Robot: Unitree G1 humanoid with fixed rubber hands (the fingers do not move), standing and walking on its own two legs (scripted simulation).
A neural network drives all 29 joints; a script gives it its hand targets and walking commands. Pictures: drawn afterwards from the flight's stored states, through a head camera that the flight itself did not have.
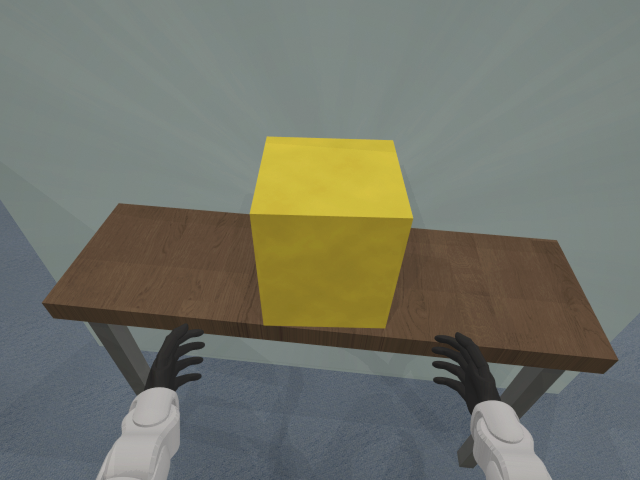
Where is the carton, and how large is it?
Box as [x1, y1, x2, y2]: [250, 137, 412, 327]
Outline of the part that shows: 267,137 250,210 250,220 263,324 385,327 412,221 412,215 392,140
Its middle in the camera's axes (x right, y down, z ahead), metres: +0.01 +0.00 +0.65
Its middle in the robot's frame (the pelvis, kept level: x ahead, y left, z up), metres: +0.50 +0.00 +0.03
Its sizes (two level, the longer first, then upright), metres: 0.210 0.200 0.250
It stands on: a table, 0.68 m high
